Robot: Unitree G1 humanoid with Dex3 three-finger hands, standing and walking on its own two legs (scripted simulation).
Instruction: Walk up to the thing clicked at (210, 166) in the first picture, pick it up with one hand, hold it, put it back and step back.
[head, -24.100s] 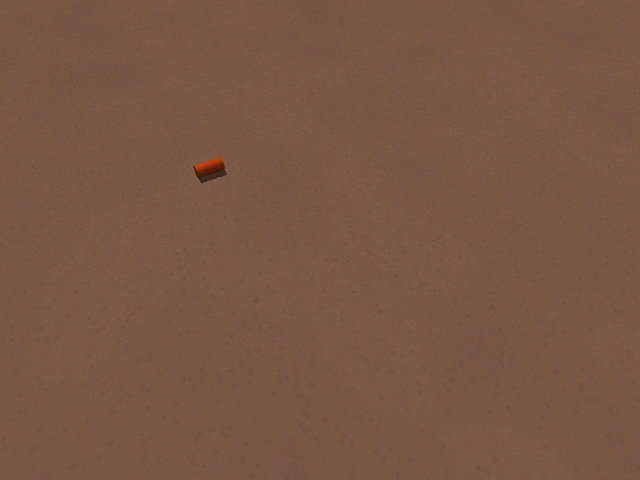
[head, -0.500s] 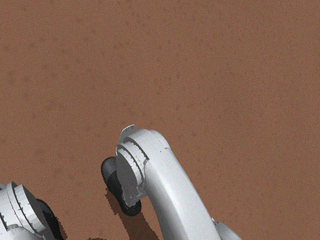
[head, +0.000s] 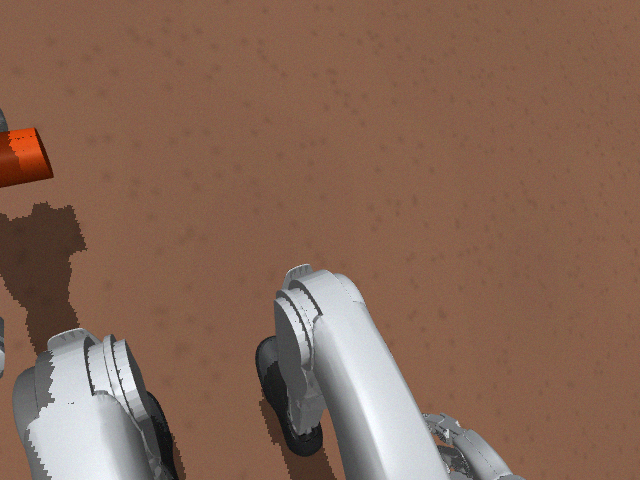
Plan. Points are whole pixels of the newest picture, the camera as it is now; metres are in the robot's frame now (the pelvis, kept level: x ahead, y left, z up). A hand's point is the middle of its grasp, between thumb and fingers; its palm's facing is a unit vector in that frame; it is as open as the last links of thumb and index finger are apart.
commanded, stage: settle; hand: left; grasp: from above
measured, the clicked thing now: out of the picture +0.52 +0.27 -0.22
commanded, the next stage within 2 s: lift in 0.06 s
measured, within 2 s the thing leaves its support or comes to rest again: neither
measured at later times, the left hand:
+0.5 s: hand out of the picture +0.48 +0.28 -0.12, palm faces -0.49 -0.09 -0.87, open 9.1 cm
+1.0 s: hand out of the picture +0.40 +0.29 +0.05, palm faces -0.48 -0.13 -0.87, open 9.0 cm
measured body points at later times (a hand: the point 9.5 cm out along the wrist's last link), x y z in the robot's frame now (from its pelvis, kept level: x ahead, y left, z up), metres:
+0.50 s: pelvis -0.01 +0.00 +0.03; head +0.24 +0.08 +0.40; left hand +0.51 +0.28 -0.07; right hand +0.03 -0.27 -0.05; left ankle +0.07 +0.12 -0.31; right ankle +0.10 -0.11 -0.31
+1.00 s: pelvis +0.00 +0.01 +0.16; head +0.18 +0.06 +0.57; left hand +0.42 +0.30 +0.10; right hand +0.12 -0.25 +0.04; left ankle +0.07 +0.12 -0.31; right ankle +0.10 -0.11 -0.31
